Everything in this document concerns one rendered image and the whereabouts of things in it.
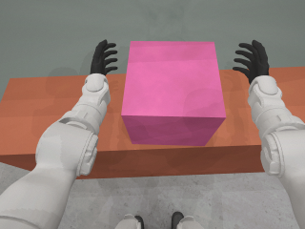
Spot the left robot hand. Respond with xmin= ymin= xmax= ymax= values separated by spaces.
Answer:
xmin=90 ymin=39 xmax=118 ymax=76

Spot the right robot forearm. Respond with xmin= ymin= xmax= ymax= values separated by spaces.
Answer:
xmin=247 ymin=75 xmax=305 ymax=141

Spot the left robot upper arm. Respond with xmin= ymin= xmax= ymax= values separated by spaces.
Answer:
xmin=0 ymin=122 xmax=99 ymax=229

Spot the right robot upper arm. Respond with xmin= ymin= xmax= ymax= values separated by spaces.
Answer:
xmin=260 ymin=129 xmax=305 ymax=229

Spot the left robot forearm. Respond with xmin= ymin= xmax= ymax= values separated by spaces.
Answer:
xmin=35 ymin=73 xmax=111 ymax=163

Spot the carton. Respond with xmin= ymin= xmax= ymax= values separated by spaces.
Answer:
xmin=121 ymin=41 xmax=226 ymax=146

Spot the right robot hand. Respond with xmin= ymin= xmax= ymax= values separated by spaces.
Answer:
xmin=233 ymin=40 xmax=270 ymax=85

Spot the robot left foot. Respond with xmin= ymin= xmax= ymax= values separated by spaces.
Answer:
xmin=134 ymin=216 xmax=145 ymax=229

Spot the robot right foot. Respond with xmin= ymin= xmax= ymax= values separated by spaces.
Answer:
xmin=172 ymin=211 xmax=184 ymax=229

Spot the robot foot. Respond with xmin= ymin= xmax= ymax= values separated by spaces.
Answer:
xmin=134 ymin=216 xmax=145 ymax=229
xmin=172 ymin=211 xmax=184 ymax=229

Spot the pedestal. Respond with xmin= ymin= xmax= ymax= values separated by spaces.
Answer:
xmin=0 ymin=66 xmax=305 ymax=179

